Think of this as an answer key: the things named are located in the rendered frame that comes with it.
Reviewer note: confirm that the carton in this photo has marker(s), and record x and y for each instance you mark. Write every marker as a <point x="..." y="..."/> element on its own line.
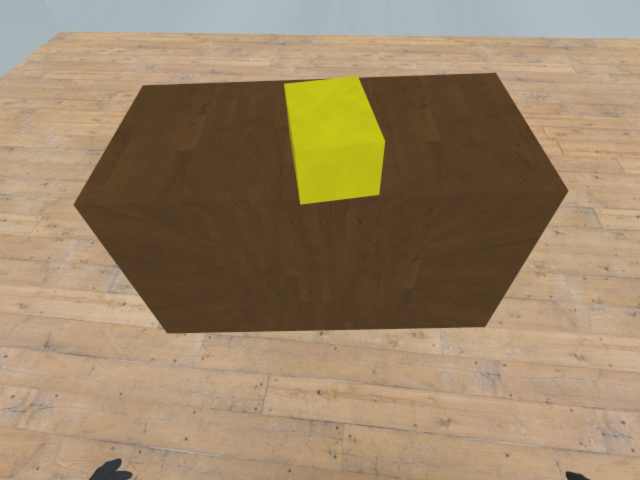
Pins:
<point x="336" y="142"/>

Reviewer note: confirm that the pedestal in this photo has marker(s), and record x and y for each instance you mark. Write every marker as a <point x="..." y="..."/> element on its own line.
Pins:
<point x="196" y="200"/>

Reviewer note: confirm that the robot left hand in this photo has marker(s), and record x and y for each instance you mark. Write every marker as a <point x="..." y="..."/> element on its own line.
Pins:
<point x="108" y="471"/>

